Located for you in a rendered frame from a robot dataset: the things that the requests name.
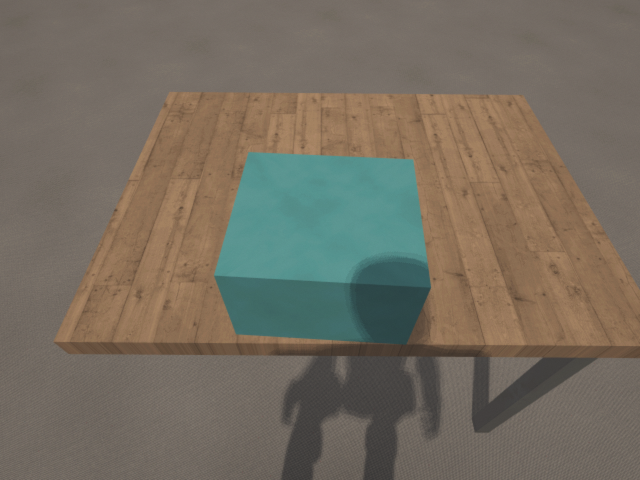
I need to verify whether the table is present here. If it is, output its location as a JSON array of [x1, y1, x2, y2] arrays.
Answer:
[[53, 92, 640, 433]]

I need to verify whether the carton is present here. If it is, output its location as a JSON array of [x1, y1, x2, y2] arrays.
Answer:
[[214, 152, 431, 345]]

